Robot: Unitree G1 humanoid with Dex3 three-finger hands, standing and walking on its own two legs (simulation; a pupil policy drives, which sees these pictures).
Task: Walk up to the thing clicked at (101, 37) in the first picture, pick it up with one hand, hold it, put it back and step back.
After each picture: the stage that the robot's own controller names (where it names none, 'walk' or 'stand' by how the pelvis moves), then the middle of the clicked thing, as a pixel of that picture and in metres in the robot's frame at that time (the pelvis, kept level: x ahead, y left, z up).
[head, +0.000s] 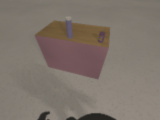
stand; (101, 37) +0.95 -0.08 -0.01
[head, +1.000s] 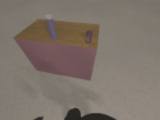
walk; (88, 37) +0.83 +0.11 +0.01
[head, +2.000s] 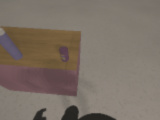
stand; (64, 54) +0.49 +0.26 +0.02
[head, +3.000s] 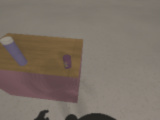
stand; (67, 61) +0.48 +0.22 -0.01
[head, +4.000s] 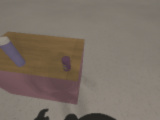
stand; (66, 64) +0.44 +0.22 +0.00
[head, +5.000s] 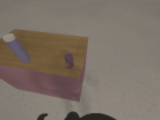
stand; (69, 61) +0.46 +0.21 +0.00
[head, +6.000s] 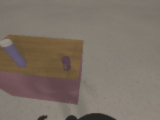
stand; (66, 63) +0.46 +0.23 -0.01
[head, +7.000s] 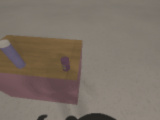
stand; (65, 64) +0.45 +0.23 -0.01
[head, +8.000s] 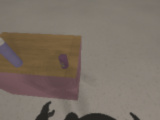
rise first; (63, 61) +0.45 +0.25 -0.01
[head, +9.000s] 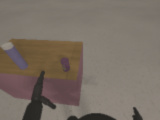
rise first; (65, 64) +0.45 +0.26 -0.01
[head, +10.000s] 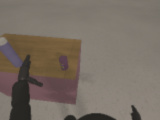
go down; (63, 63) +0.45 +0.25 +0.00
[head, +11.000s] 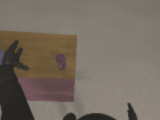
go down; (61, 62) +0.44 +0.24 +0.01
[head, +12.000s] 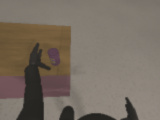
close in; (54, 57) +0.44 +0.25 +0.04
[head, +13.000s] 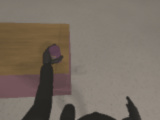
close; (55, 54) +0.45 +0.23 +0.05
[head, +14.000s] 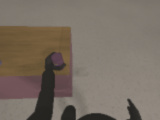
lift; (58, 62) +0.41 +0.22 +0.05
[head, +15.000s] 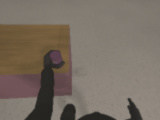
lift; (57, 59) +0.42 +0.22 +0.05
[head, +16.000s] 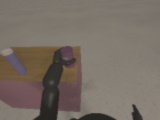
lift; (68, 57) +0.34 +0.16 +0.22
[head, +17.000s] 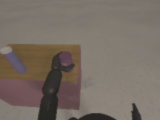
hold; (66, 62) +0.33 +0.17 +0.18
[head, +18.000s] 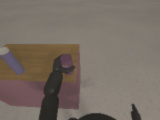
hold; (67, 64) +0.34 +0.17 +0.16
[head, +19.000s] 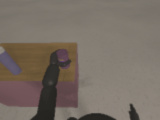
crouch; (63, 59) +0.38 +0.19 +0.16
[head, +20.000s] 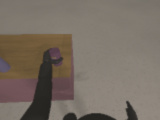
lower; (56, 57) +0.43 +0.24 +0.08
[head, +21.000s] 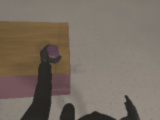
lower; (54, 54) +0.45 +0.24 +0.05
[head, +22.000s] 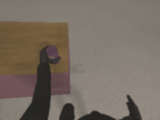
lower; (53, 55) +0.45 +0.24 +0.05
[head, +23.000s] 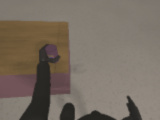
lower; (52, 54) +0.45 +0.25 +0.05
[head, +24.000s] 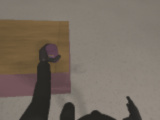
rest; (53, 53) +0.45 +0.24 +0.06
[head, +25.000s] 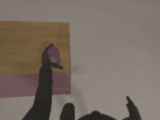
withdraw; (54, 56) +0.43 +0.24 +0.05
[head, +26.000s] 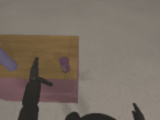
sink last; (65, 65) +0.41 +0.22 +0.02
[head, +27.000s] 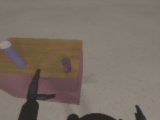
stand; (66, 65) +0.43 +0.24 +0.00
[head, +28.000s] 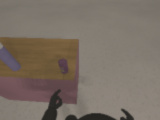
stand; (63, 66) +0.42 +0.24 -0.01
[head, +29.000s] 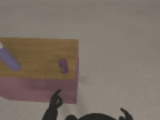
stand; (63, 66) +0.42 +0.24 -0.01
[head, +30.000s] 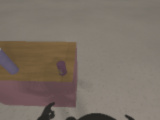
stand; (62, 68) +0.42 +0.24 -0.01
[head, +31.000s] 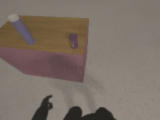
walk; (73, 41) +0.61 +0.19 +0.02
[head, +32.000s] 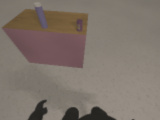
walk; (79, 25) +0.96 +0.19 +0.01
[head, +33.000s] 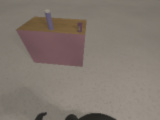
stand; (79, 27) +1.15 +0.24 +0.00
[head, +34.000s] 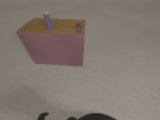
stand; (78, 27) +1.15 +0.24 -0.02
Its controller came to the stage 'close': yes
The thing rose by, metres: 0.22
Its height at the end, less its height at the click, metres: +0.00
